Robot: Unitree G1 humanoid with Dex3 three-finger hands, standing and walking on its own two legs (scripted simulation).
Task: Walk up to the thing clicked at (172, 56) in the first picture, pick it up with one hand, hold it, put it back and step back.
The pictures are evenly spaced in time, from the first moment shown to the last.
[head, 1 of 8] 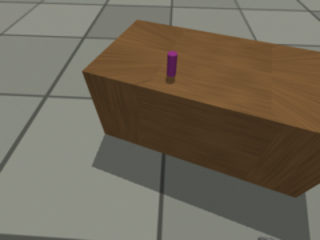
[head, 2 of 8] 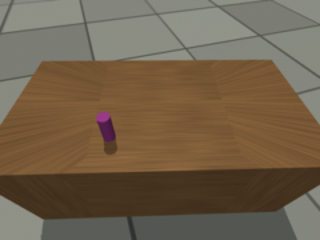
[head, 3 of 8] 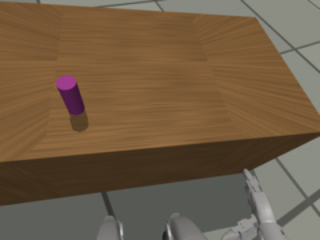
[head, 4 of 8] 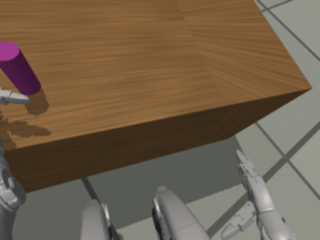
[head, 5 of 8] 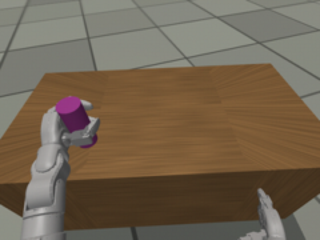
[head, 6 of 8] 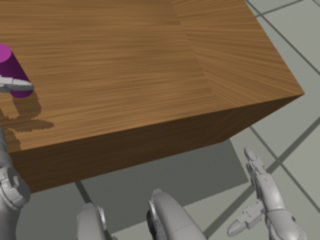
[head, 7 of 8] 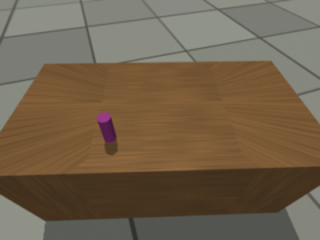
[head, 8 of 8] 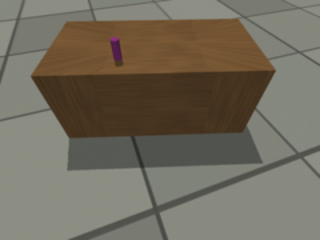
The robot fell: no
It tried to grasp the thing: yes
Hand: left
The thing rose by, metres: 0.26
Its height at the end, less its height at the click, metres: +0.00
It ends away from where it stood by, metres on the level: 0.00
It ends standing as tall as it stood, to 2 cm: yes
